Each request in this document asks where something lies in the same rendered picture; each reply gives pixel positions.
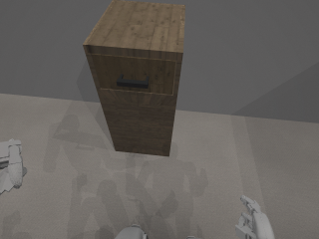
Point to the left robot thigh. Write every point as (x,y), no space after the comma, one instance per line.
(132,233)

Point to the robot right hand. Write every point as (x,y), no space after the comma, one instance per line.
(259,226)

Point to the robot left hand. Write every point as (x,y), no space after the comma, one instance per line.
(12,164)

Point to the cabinet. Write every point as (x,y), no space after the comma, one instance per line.
(139,122)

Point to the handle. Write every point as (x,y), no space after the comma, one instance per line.
(133,83)

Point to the drawer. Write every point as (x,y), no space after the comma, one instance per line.
(160,72)

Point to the left robot shin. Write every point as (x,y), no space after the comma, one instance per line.
(135,225)

